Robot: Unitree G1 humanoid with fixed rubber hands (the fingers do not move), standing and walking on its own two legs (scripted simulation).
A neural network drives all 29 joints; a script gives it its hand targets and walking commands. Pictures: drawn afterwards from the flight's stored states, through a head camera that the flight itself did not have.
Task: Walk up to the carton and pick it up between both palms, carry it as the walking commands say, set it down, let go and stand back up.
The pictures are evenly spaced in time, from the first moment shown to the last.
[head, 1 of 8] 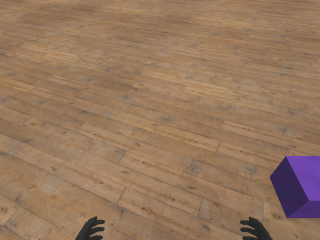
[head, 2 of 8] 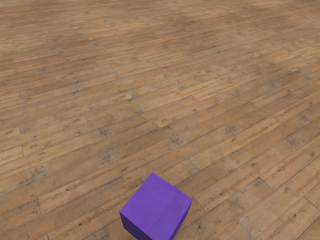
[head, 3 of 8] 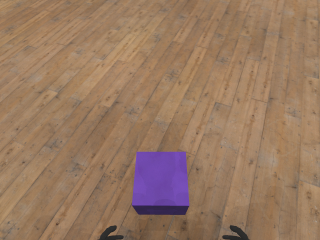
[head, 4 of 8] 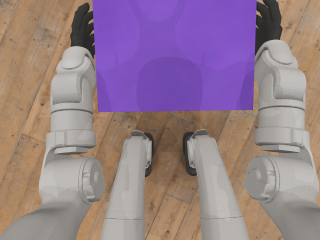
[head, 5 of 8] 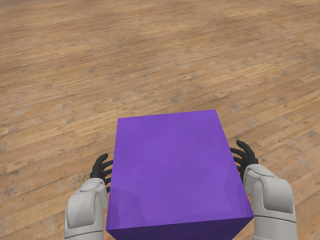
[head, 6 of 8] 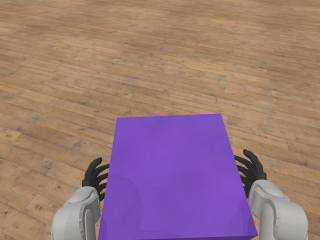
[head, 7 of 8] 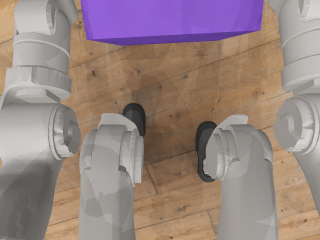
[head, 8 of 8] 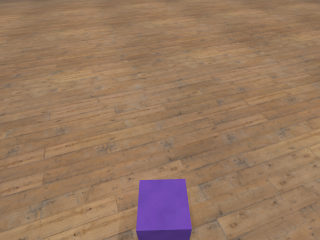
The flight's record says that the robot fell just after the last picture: no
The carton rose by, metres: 0.66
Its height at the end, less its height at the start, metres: +0.00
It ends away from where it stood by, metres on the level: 1.62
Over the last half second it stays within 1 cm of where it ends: yes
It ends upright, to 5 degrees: yes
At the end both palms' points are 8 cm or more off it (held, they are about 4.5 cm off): yes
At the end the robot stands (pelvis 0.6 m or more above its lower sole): yes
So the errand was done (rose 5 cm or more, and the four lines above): yes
